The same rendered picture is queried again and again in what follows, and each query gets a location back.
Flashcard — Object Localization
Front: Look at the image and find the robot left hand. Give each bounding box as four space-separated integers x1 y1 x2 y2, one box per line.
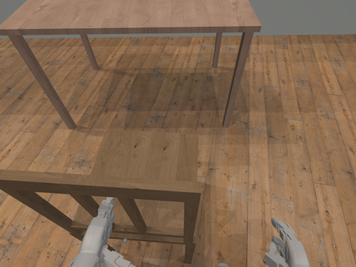
78 197 136 267

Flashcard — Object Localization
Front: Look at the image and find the table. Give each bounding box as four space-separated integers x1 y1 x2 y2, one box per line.
0 0 261 129

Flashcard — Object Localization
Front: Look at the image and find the robot left forearm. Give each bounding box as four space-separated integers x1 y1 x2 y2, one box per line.
69 253 101 267

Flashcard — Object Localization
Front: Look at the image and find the robot right hand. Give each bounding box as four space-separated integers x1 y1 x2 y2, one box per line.
265 217 310 267

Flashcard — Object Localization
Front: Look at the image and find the chair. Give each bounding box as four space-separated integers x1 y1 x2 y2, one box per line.
0 129 201 264

